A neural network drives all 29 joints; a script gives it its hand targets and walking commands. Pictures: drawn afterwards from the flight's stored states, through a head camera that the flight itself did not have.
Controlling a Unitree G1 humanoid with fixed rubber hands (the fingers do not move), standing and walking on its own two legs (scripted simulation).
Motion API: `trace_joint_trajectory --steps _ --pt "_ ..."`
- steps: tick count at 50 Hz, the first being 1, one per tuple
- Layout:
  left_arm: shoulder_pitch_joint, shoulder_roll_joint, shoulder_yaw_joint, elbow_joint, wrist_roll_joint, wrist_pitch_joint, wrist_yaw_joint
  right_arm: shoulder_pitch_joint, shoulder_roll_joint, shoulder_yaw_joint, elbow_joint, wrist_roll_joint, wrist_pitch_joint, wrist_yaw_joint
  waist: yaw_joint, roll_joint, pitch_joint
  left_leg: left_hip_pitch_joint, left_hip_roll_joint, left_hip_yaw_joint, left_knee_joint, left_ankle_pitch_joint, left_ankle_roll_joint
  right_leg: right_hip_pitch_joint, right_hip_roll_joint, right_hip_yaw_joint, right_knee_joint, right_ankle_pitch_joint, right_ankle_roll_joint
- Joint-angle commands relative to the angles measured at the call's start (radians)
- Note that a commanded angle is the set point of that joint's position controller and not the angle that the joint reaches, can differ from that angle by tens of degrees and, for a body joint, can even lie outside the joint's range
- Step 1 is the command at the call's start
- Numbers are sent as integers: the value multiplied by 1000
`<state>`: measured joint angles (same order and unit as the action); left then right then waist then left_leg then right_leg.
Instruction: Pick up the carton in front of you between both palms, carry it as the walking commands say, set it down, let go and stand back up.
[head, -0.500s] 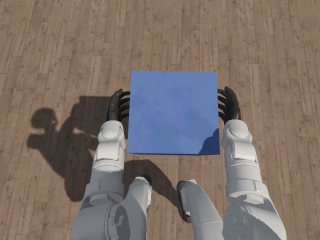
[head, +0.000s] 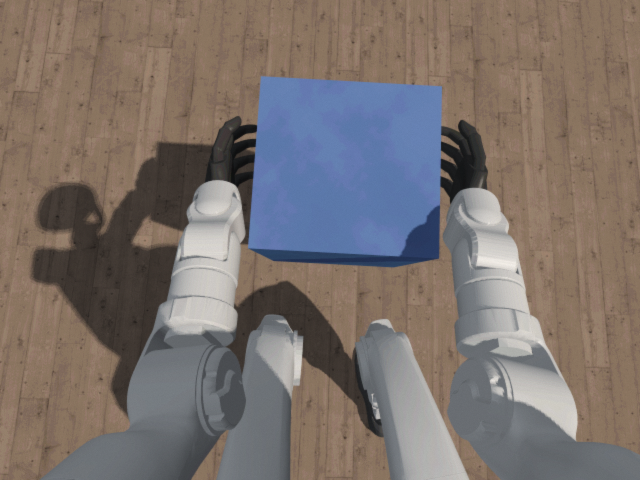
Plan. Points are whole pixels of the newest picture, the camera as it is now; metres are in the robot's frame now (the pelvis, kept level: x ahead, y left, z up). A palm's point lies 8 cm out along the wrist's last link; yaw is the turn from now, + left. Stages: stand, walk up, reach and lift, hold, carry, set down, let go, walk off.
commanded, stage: set down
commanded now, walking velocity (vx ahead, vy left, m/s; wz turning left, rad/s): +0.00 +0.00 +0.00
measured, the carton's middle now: (340, 191) +0.46 -0.01 -0.17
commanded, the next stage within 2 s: none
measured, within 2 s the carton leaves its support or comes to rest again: rests again in 1.26 s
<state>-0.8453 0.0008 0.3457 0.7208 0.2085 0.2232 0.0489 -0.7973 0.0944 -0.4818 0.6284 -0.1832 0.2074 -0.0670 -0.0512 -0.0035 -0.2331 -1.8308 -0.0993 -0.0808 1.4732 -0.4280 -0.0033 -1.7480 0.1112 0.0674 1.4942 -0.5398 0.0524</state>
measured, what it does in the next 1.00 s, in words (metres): lowers itself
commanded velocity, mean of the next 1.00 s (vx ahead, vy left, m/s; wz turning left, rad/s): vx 0.00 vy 0.00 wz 0.00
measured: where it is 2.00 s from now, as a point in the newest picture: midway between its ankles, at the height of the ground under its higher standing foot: (325, 399)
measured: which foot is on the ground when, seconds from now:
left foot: down 0.00-1.00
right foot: down 0.00-1.00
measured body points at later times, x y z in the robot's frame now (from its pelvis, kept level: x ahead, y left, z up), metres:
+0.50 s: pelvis -0.03 +0.00 -0.12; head +0.29 +0.04 +0.19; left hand +0.50 +0.14 -0.26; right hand +0.48 -0.16 -0.24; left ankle +0.09 +0.11 -0.54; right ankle +0.06 -0.13 -0.54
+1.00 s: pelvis -0.03 -0.01 -0.18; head +0.33 +0.00 +0.09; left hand +0.52 +0.13 -0.35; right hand +0.48 -0.17 -0.36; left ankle +0.09 +0.10 -0.54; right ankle +0.05 -0.13 -0.54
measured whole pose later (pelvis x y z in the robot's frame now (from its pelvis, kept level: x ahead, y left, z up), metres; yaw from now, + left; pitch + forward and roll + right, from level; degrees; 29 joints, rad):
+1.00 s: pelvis -0.03 -0.01 -0.18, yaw -3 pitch +41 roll -2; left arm -1.39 0.27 0.19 1.07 0.02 0.18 0.07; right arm -1.22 -0.07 -0.38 0.82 0.01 0.17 -0.20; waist -0.01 -0.02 0.20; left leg -2.30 -0.08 -0.04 2.12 -0.54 -0.02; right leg -2.23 0.19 0.04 2.15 -0.65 0.09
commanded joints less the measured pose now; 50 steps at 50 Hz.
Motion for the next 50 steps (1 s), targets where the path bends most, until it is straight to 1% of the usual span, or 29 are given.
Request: trace_joint_trajectory --steps 1,2,4,5,6,8,9,10,11,13,16,19,21,22,23,24,25,26,28,32,33,34,36,40,41,43,47,48,50 --pt "-550 -895 -437 35 -100 -26 -154 -662 835 562 -27 125 -13 194 14 53 -920 668 -57 74 -10 263 -20 209 67 -102 -52 248 20" --pt "-601 -926 -459 36 -108 -24 -148 -627 828 530 45 99 -8 194 -11 82 -890 660 -63 64 -11 256 -30 175 62 -114 -28 258 13" --pt "-639 -856 -459 16 -99 -22 -145 -632 840 495 79 119 6 196 7 121 -908 653 -58 78 23 247 -36 146 69 -108 -3 239 9" --pt "-687 -864 -482 1 -123 -27 -143 -670 820 503 47 109 1 191 -55 84 -925 635 -58 70 53 208 -34 135 76 -125 16 226 15" --pt "-727 -834 -475 -6 -120 -30 -143 -685 819 500 61 125 3 185 -20 132 -910 598 -57 90 76 212 -37 148 71 -103 34 243 5" --pt "-724 -849 -476 12 -133 -25 -141 -736 821 526 32 152 1 183 20 102 -968 636 -58 84 88 239 -27 112 73 -122 72 227 15" --pt "-724 -827 -461 42 -128 -18 -135 -795 790 515 21 136 -1 185 -7 109 -917 617 -57 56 94 211 -32 34 73 -140 106 204 16" --pt "-805 -830 -479 -4 -143 -29 -133 -783 810 515 62 165 1 187 16 145 -959 626 -57 95 129 230 -43 50 76 -123 100 209 1" --pt "-809 -856 -483 3 -165 -30 -126 -776 807 512 50 138 2 182 -33 114 -962 631 -56 67 124 232 -41 51 76 -142 120 222 13" --pt "-834 -820 -501 6 -167 -30 -114 -756 759 468 91 126 -3 185 -44 163 -951 618 -48 54 163 214 -46 -12 70 -143 173 213 1" --pt "-829 -795 -473 41 -155 -23 -122 -865 752 497 -7 162 -6 195 -13 122 -949 576 -47 68 219 283 -37 -18 67 -142 207 247 18" --pt "-897 -780 -458 60 -174 -23 -121 -881 753 471 68 160 10 192 -27 108 -939 539 -50 85 256 238 -37 -26 65 -153 228 211 15" --pt "-859 -747 -411 128 -121 -11 -131 -879 741 429 103 146 11 189 4 126 -863 486 -46 97 266 225 -34 -55 62 -146 243 204 10" --pt "-855 -758 -405 125 -139 -17 -139 -874 749 431 102 128 17 183 -32 87 -860 459 -46 89 275 206 -27 -48 70 -154 249 203 14" --pt "-857 -718 -387 161 -110 -11 -142 -880 734 423 115 146 15 188 27 105 -826 437 -42 103 283 213 -21 -78 64 -145 259 202 18" --pt "-908 -711 -391 167 -117 -15 -145 -922 699 400 139 122 16 190 -7 105 -795 394 -44 92 294 189 -23 -118 63 -156 281 181 13" --pt "-926 -690 -395 117 -129 -27 -155 -882 719 420 129 132 13 190 1 78 -790 354 -41 113 329 202 -23 -85 64 -136 281 199 15" --pt "-953 -705 -412 133 -125 -26 -155 -912 702 392 151 130 14 194 16 131 -808 371 -40 117 341 221 -28 -96 60 -136 304 217 12" --pt "-1000 -673 -432 110 -167 -44 -151 -922 683 387 166 127 1 185 -45 107 -816 353 -41 108 363 186 -30 -92 63 -162 329 212 22" --pt "-1064 -645 -480 120 -214 -56 -159 -1083 699 484 73 215 -27 163 30 64 -890 394 -31 110 435 301 -16 -42 55 -154 394 278 28" --pt "-1020 -677 -507 121 -250 -59 -161 -1126 650 517 35 244 -43 156 -4 109 -947 415 -28 110 453 306 -25 -20 53 -165 417 295 28" --pt "-1071 -649 -488 95 -255 -64 -160 -1138 687 561 0 263 -40 153 37 67 -955 440 -28 103 455 322 -11 -54 54 -164 428 267 34" --pt "-1095 -646 -512 121 -280 -70 -163 -1098 655 558 72 249 -46 145 -2 66 -872 328 -21 102 460 286 -22 -1 54 -152 430 295 18" --pt "-1138 -598 -505 109 -321 -95 -180 -1099 730 611 89 297 -44 136 44 -41 -839 310 -17 114 515 328 -2 20 57 -134 451 328 20" --pt "-1094 -633 -498 158 -322 -89 -182 -1059 717 582 148 263 -40 140 11 -28 -789 274 -17 105 503 293 1 17 51 -148 466 309 24" --pt "-982 -628 -442 198 -272 -82 -206 -1041 725 595 128 271 -39 147 90 -38 -722 259 -21 111 511 303 11 -46 56 -135 454 274 27" --pt "-971 -639 -396 270 -254 -76 -228 -1096 718 581 103 258 -44 152 55 -68 -718 193 -13 102 539 311 26 -53 61 -132 472 321 32" --pt "-980 -619 -401 251 -253 -80 -229 -1090 726 590 86 252 -45 146 74 -74 -699 171 -13 103 547 315 23 -55 56 -131 482 332 36" --pt "-970 -660 -427 257 -275 -84 -238 -1081 672 563 77 247 -60 141 59 -10 -712 160 -21 115 565 322 12 -24 58 -122 486 348 22"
